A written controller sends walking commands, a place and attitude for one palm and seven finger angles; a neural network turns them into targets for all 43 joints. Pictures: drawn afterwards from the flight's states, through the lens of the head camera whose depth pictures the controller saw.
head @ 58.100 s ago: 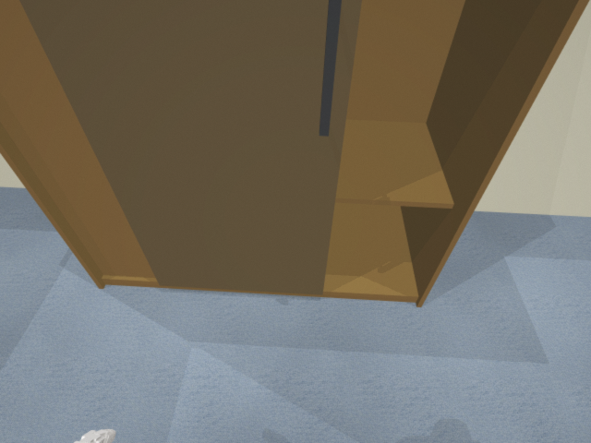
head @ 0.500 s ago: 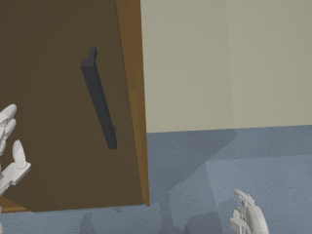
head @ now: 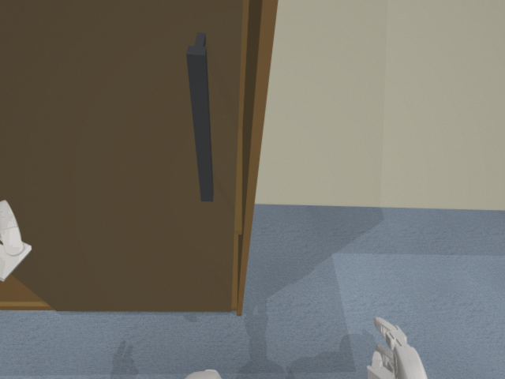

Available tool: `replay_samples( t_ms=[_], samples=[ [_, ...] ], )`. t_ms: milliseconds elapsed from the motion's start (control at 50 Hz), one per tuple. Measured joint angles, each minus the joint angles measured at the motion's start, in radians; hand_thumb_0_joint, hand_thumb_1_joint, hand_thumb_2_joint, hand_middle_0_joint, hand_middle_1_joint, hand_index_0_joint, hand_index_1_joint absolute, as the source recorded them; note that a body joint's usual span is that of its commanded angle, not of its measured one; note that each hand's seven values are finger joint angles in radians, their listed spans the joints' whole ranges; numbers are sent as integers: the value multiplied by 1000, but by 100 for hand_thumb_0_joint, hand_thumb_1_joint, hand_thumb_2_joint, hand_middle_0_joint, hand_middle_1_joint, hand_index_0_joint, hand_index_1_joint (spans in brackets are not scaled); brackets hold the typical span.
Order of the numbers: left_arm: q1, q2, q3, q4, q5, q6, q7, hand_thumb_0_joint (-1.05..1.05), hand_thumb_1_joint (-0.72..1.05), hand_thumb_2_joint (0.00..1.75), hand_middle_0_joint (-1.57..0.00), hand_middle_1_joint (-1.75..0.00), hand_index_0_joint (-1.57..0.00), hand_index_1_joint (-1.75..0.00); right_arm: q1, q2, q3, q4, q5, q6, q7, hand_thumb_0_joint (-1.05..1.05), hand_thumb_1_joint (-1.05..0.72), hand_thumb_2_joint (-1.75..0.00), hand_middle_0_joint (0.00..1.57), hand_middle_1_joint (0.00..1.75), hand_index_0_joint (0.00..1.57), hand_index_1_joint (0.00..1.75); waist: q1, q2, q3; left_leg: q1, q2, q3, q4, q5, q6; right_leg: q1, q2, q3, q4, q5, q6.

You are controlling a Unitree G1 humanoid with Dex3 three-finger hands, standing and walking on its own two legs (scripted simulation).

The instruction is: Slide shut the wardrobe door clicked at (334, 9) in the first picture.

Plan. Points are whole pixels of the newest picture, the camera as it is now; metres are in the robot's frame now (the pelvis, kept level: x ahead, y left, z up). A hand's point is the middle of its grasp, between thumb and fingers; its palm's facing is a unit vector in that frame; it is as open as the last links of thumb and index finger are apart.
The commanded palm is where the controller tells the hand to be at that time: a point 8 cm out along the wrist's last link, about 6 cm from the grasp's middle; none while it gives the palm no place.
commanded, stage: step back with the hand held close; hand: left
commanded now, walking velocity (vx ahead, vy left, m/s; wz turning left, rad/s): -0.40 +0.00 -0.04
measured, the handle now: (204, 130) +0.42 +0.12 +0.18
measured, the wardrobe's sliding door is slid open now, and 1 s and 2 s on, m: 0.02 0.02 0.02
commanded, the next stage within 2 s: stop stepping back and stand still in 0.54 s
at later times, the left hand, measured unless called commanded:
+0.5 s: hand out of the picture +0.15 +0.28 +0.20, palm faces +0.44 -0.82 -0.36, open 7.4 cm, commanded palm +0.09 +0.31 +0.19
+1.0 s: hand out of the picture +0.04 +0.31 +0.19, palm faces +0.34 -0.84 -0.42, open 7.4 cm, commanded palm +0.01 +0.34 +0.19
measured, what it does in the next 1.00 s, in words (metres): walks backwards: right foot, then left foot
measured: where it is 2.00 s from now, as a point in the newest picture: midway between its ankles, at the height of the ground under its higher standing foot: outside the picture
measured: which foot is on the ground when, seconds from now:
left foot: down 0.00-0.56, up 0.58-0.66, down 0.68-0.90, up 0.92-1.00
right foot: down 0.00-0.24, up 0.26-0.54, down 0.56-0.68, up 0.70-0.90, down 0.92-1.00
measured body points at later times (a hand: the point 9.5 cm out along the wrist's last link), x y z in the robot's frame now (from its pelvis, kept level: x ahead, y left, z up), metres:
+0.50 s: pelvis -0.06 +0.02 +0.02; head -0.04 +0.06 +0.46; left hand +0.12 +0.32 +0.21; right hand +0.10 -0.20 -0.05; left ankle +0.09 +0.08 -0.72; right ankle -0.17 -0.13 -0.69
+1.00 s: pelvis -0.17 +0.06 +0.01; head -0.19 +0.11 +0.46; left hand +0.02 +0.35 +0.21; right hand -0.06 -0.21 -0.05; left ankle -0.09 +0.12 -0.68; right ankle -0.17 -0.06 -0.72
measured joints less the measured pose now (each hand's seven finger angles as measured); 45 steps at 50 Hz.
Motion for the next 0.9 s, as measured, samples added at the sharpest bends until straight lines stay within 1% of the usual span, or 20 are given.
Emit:
replay_samples(
  t_ms=[100,180,240,260,300,340,380,420,480,520,560,600,640,680,720,740,780,820,860,900],
  samples=[
    [-2,-5,19,9,3,-14,-8,2,89,90,-21,-30,-21,-30,-9,-4,-5,8,-3,-6,9,1,-90,-89,20,30,21,30,12,4,1,-31,5,0,54,-54,-3,-24,8,8,32,-3,7],
    [-10,-23,-13,-16,-7,-18,1,2,89,90,-21,-30,-21,-30,-26,-14,-15,30,-4,-1,20,1,-90,-89,20,30,21,30,9,-10,2,-62,-11,-10,80,-128,-39,-41,-1,9,23,16,8],
    [-2,-9,-24,-48,-10,-25,6,2,89,90,-21,-30,-21,-30,-36,-17,-20,34,-1,9,18,1,-90,-89,20,30,21,30,-4,-28,14,-62,-17,-2,50,-39,-24,-53,-11,10,32,20,13],
    [3,-1,-19,-57,-9,-28,5,2,89,90,-21,-30,-21,-30,-37,-20,-21,29,-3,7,15,1,-90,-89,20,30,21,30,-7,-22,17,-63,-8,1,35,26,-2,-67,0,12,61,-21,9],
    [-1,18,1,-53,-1,-34,-1,2,89,90,-21,-30,-21,-30,-43,-9,-32,34,-12,-5,9,1,-91,-89,20,30,21,30,-15,-5,27,-65,8,-10,26,65,24,-104,44,32,263,-131,1],
    [-6,40,26,-41,-6,-37,-3,2,88,90,-21,-30,-22,-30,-41,13,-39,50,-18,-15,11,1,-91,-89,20,30,21,30,-16,4,19,-59,23,-25,-13,75,25,-105,79,34,432,-197,-6],
    [-3,45,40,-38,-17,-38,3,2,89,90,-21,-30,-22,-30,-34,29,-35,65,-19,-27,21,1,-91,-89,20,30,21,30,-5,8,-1,-51,41,-27,-74,109,17,-63,85,11,467,-245,-13],
    [8,31,36,-41,-30,-33,9,2,89,90,-21,-30,-21,-30,-27,39,-25,76,-18,-35,30,1,-91,-89,20,30,21,30,8,14,-28,-40,58,-21,-147,154,11,9,74,-20,388,-285,-22],
    [19,6,5,-40,-44,-22,9,2,89,90,-21,-30,-21,-30,-22,52,-9,84,-24,-44,37,1,-91,-89,20,30,21,30,20,20,-66,-29,73,-10,-258,225,-3,139,61,-55,155,-318,-45],
    [20,6,-13,-36,-51,-13,4,2,89,90,-21,-30,-21,-30,-28,59,-1,80,-31,-39,39,1,-90,-89,20,30,21,30,26,14,-82,-36,74,5,-300,261,-21,228,46,-64,-49,-268,-67],
    [22,31,-4,-46,-56,-15,2,2,89,90,-20,-30,-21,-30,-54,64,12,66,-33,-29,38,1,-90,-89,20,30,21,30,47,-34,-79,-90,53,48,-231,220,-53,271,-14,-25,-208,-178,-98],
    [-2,14,-34,-33,-50,-19,-9,2,89,90,-20,-30,-21,-30,-84,44,13,90,-35,-21,28,1,-90,-89,20,30,21,30,52,1,-55,-138,55,13,-52,53,-91,252,-4,-6,-174,-129,-18],
    [-20,25,-55,-34,-45,-10,-25,2,89,90,-21,-30,-21,-30,-73,39,13,113,-24,-15,18,1,-90,-89,20,30,21,30,38,-11,-60,-124,21,-3,80,-46,-106,245,-16,5,-130,-139,30],
    [-21,44,-45,-47,-47,-1,-34,2,89,90,-21,-30,-21,-30,-53,31,22,103,-11,-7,6,1,-90,-89,20,30,21,30,16,-29,-73,-44,5,-4,1,36,-89,210,-24,6,-58,-165,44],
    [-44,63,-24,-33,-54,7,-37,2,89,90,-21,-30,-21,-30,-64,36,12,94,-3,-9,1,1,-90,-89,20,30,21,30,-11,-57,-45,-31,-15,6,-39,79,4,137,-23,22,90,-233,11],
    [-50,69,-14,-21,-56,14,-37,2,89,90,-21,-30,-21,-30,-68,41,8,91,-2,-14,4,1,-90,-89,20,30,21,30,-21,-64,-30,-20,-18,8,-64,89,23,103,-4,38,166,-280,-4],
    [-30,72,-1,-22,-57,37,-29,2,89,90,-21,-30,-21,-30,-56,46,4,77,-7,-21,14,1,-91,-89,20,30,21,30,-43,-67,-18,15,-13,-1,-143,125,16,63,33,29,243,-304,-29],
    [22,65,2,-46,-53,53,-21,2,89,90,-21,-30,-21,-30,-24,45,3,59,-9,-24,23,1,-91,-89,20,30,21,30,-55,-59,-26,51,-5,-14,-226,143,-6,68,59,-17,210,-297,-44],
    [86,57,-4,-72,-48,60,-15,2,89,90,-21,-30,-21,-30,16,35,2,41,-11,-22,26,1,-91,-89,20,30,21,30,-60,-41,-46,71,-2,-27,-285,119,-26,116,76,-74,88,-291,-59],
    [143,71,0,-95,-41,65,-13,2,89,90,-21,-30,-21,-30,48,23,-3,26,-13,-14,23,1,-90,-89,20,30,21,30,-51,-47,-68,49,-21,-15,-268,30,-55,186,66,-103,-82,-268,-78]
  ],
)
